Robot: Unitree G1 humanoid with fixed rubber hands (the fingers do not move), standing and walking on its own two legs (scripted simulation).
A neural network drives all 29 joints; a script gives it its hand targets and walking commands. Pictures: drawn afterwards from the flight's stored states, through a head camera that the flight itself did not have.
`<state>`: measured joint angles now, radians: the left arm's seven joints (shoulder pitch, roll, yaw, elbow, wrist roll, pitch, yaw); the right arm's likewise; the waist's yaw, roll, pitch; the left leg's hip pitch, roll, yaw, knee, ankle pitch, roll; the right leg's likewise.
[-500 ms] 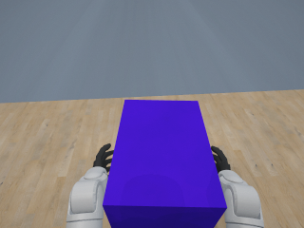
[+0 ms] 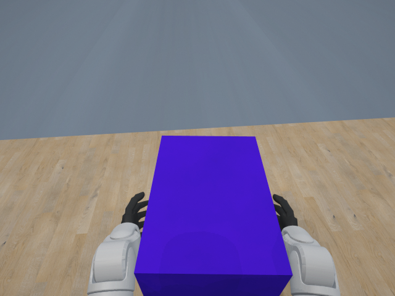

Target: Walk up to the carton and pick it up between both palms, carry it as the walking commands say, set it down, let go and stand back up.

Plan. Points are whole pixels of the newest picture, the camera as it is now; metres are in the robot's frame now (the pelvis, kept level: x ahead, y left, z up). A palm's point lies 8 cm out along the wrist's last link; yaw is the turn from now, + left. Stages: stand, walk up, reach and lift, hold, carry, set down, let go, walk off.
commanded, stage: carry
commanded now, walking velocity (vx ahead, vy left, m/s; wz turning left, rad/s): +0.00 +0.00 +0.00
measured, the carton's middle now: (207, 231) +0.29 +0.00 -0.01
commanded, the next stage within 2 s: hold in 1.44 s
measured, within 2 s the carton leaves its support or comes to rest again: neither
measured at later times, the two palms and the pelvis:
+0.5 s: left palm (132, 230) +0.26 +0.15 +0.05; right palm (285, 232) +0.26 -0.15 +0.04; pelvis +0.00 +0.00 +0.00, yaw +0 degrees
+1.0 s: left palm (134, 235) +0.26 +0.15 +0.04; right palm (287, 237) +0.26 -0.15 +0.03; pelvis +0.00 +0.00 +0.00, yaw +0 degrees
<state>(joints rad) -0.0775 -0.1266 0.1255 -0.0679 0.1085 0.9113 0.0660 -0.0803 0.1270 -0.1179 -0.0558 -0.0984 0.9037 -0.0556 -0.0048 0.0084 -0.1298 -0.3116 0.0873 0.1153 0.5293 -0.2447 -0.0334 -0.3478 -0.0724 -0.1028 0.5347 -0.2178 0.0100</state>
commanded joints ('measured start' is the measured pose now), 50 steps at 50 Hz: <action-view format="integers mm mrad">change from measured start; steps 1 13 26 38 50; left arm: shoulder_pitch -424 -400 -407 -394 -368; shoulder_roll -670 -649 -639 -640 -568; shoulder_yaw -514 -499 -495 -530 -500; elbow -104 -86 -76 -101 -42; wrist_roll -190 -170 -158 -180 -158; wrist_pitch -47 -59 -122 -153 -184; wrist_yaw -165 -158 -158 -156 -148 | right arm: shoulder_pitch -470 -397 -410 -425 -377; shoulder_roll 687 684 656 648 574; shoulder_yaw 538 518 522 559 520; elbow -144 -82 -87 -132 -67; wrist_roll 198 173 160 180 145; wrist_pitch -60 -72 -135 -166 -201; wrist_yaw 155 152 151 143 133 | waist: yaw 1 10 2 5 3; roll -11 23 -5 -6 19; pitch -155 -228 -193 -212 -160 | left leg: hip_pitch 73 105 92 90 67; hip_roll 71 82 77 74 66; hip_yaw -71 -71 -77 -73 -65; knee -93 -64 -67 -66 -80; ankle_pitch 67 210 160 133 91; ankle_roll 11 14 11 9 7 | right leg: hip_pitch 48 104 71 88 45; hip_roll -81 -80 -71 -83 -82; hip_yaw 94 78 69 91 99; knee -146 -76 -96 -109 -144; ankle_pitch -22 156 110 112 7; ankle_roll -20 -17 -16 -20 -21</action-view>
